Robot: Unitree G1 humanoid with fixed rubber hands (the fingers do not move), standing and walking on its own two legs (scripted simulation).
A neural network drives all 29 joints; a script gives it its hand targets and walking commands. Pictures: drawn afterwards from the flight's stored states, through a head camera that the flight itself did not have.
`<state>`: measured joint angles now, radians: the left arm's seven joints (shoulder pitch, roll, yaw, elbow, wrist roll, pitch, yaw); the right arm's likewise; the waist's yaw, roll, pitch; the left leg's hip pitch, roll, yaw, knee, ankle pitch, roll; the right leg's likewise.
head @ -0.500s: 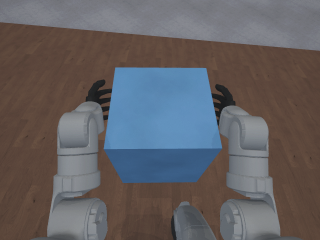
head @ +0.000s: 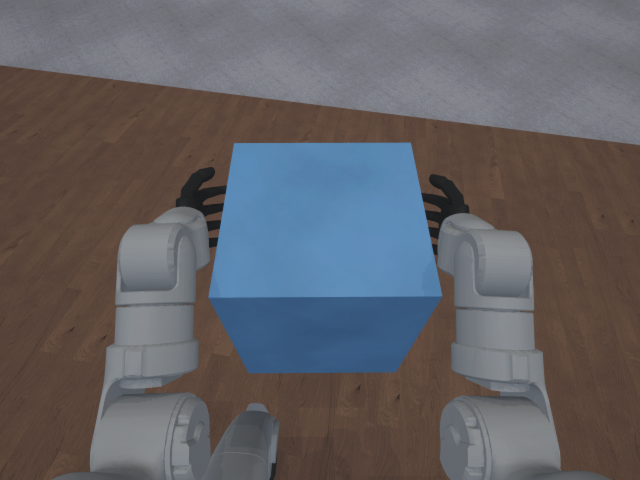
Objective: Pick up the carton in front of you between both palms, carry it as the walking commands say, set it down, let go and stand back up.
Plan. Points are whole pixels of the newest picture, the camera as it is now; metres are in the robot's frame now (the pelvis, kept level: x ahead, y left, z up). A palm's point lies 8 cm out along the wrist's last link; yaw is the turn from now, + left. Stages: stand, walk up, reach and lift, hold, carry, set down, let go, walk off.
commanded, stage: carry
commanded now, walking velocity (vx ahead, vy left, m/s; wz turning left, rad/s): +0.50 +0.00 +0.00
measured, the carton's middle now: (322, 268) +0.36 +0.02 +0.02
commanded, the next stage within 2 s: none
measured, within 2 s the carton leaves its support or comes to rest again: neither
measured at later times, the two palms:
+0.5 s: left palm (258, 90) +0.68 +0.15 +0.05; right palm (437, 106) +0.65 -0.15 +0.06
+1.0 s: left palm (281, 26) +0.95 +0.15 +0.02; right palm (418, 31) +0.96 -0.15 +0.01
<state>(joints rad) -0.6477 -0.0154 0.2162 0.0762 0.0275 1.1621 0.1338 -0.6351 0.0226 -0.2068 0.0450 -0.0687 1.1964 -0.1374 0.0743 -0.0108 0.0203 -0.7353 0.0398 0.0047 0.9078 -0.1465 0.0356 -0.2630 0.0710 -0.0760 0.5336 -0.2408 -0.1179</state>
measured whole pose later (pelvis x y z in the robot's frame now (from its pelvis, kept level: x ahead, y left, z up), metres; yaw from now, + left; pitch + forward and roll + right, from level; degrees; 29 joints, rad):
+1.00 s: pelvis +0.59 -0.02 -0.08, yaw +0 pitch +5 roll +2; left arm -0.64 -0.01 0.21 0.09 0.03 1.17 0.13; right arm -0.64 0.01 -0.19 0.08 -0.06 1.20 -0.14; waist 0.06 0.00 0.01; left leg -0.75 0.05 -0.01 0.99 -0.21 0.03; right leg -0.31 0.06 -0.08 0.56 -0.22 -0.11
